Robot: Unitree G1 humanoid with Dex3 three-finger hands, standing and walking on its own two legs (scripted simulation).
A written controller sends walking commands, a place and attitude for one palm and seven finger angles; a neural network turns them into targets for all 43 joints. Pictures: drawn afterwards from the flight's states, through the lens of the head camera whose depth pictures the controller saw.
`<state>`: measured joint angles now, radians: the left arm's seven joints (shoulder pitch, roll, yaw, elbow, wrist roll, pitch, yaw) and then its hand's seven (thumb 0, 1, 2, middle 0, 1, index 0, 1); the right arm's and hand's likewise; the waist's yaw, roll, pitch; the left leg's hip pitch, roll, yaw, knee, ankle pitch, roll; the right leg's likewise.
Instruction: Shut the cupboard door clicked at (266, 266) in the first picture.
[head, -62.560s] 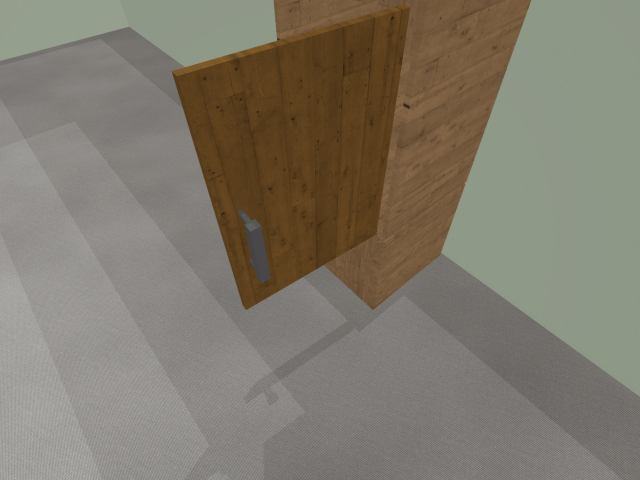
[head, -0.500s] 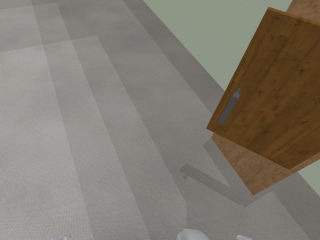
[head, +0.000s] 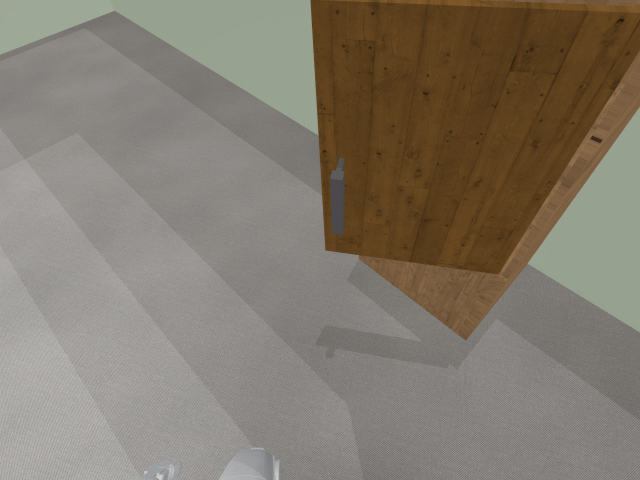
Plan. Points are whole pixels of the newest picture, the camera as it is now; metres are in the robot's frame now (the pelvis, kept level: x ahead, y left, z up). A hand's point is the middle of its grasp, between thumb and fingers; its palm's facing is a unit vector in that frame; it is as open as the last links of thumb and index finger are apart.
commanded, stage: turn to face it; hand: left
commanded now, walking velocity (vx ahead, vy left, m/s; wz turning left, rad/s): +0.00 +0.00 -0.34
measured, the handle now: (339, 197) +0.63 -0.01 -0.11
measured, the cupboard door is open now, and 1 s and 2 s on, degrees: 34 34 34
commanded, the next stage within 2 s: take the last steps up to it in 0.28 s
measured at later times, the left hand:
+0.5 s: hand out of the picture +0.13 +0.25 -0.17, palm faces -0.14 -0.97 -0.21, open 7.3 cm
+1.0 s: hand (271, 436) +0.20 +0.09 -0.17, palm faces -0.25 -0.95 -0.20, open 7.2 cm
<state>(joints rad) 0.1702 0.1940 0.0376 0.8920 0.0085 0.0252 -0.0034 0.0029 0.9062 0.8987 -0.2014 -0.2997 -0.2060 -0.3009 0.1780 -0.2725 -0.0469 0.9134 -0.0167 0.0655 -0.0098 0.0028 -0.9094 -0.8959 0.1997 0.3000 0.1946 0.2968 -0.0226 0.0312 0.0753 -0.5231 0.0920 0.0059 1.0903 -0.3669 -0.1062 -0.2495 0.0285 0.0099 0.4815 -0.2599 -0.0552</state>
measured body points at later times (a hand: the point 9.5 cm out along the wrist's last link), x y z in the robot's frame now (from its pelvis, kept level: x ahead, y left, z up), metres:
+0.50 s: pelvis +0.03 +0.05 +0.00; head +0.08 +0.07 +0.45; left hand +0.13 +0.30 -0.16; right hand +0.05 -0.20 -0.13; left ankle +0.04 +0.14 -0.74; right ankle -0.05 -0.09 -0.66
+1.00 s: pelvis +0.08 -0.06 +0.00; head +0.11 -0.07 +0.45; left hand +0.21 +0.14 -0.15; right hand +0.01 -0.31 -0.15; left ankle +0.12 +0.05 -0.69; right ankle +0.02 -0.13 -0.74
